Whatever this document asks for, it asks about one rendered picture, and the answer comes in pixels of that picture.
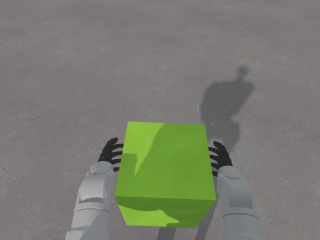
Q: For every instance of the left robot forearm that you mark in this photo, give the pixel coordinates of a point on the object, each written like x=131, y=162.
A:
x=93, y=203

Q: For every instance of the robot left hand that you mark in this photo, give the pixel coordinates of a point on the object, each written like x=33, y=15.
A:
x=107, y=153

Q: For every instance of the carton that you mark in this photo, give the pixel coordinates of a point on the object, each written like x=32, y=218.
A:
x=165, y=176

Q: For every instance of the robot right hand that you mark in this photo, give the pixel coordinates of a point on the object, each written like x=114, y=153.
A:
x=222, y=158

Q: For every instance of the right robot forearm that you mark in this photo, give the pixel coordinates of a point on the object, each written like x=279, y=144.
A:
x=238, y=206

